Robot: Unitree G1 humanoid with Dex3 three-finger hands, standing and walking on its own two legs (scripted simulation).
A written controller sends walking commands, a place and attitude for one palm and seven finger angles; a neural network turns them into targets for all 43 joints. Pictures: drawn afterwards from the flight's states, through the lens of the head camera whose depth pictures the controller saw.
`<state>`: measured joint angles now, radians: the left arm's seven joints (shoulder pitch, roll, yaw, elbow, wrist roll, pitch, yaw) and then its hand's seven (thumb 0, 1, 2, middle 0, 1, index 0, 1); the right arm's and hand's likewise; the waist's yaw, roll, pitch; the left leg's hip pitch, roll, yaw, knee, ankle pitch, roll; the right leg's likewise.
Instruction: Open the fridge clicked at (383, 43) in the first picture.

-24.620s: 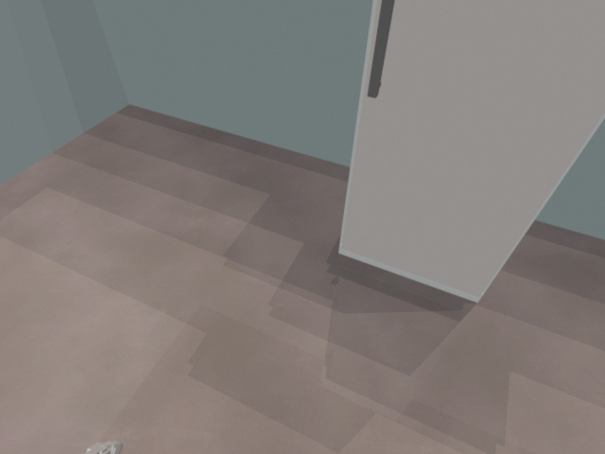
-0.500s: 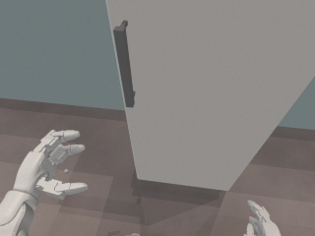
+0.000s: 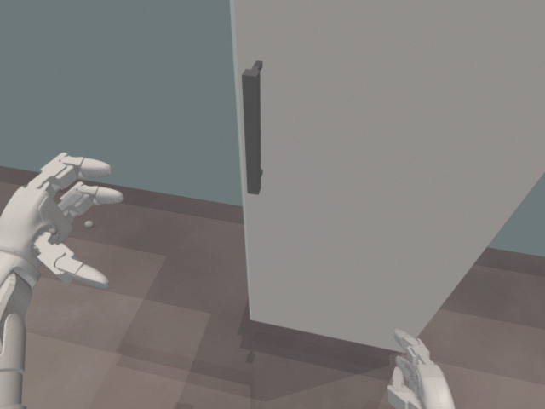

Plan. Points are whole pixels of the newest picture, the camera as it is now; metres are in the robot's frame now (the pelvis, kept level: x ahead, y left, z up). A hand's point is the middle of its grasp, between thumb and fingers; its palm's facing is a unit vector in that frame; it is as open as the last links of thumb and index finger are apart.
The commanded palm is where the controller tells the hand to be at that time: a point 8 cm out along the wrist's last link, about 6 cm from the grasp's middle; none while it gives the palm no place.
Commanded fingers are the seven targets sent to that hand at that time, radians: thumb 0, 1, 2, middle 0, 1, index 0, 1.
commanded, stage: raise the hand to about handle height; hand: left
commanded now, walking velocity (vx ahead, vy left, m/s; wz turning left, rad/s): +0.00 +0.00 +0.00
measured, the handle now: (255, 133) +0.53 +0.11 +0.15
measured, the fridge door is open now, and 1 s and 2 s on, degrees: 0 0 0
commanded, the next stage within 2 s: move the hooked fingers beside the handle in 0.56 s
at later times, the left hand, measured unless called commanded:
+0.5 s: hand (100, 220) +0.27 +0.26 +0.17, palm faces +0.00 -1.00 -0.09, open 13.9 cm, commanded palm +0.24 +0.30 +0.18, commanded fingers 0.00 -0.50 0.30 -0.30 -1.20 -0.30 -1.20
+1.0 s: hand (136, 197) +0.33 +0.24 +0.16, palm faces -0.05 -1.00 -0.05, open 14.0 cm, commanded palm +0.30 +0.28 +0.17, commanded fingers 0.00 -0.50 0.30 -0.30 -1.20 -0.30 -1.20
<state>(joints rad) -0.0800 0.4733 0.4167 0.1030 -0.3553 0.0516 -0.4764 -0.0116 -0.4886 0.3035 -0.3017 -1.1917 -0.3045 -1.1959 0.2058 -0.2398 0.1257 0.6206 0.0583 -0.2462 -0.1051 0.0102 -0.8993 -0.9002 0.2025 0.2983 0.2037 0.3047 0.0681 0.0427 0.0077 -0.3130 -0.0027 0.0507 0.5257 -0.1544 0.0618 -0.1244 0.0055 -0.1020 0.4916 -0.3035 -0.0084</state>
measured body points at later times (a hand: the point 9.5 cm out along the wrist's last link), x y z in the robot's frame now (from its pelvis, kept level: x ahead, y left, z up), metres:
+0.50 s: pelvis +0.00 -0.02 +0.00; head -0.03 -0.03 +0.45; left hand +0.26 +0.31 +0.18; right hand +0.18 -0.24 -0.06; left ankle +0.09 +0.08 -0.73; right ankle -0.02 -0.12 -0.73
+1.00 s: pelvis +0.01 -0.02 +0.00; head +0.00 -0.03 +0.45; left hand +0.32 +0.29 +0.17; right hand +0.19 -0.26 -0.07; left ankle +0.09 +0.08 -0.73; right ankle -0.02 -0.12 -0.73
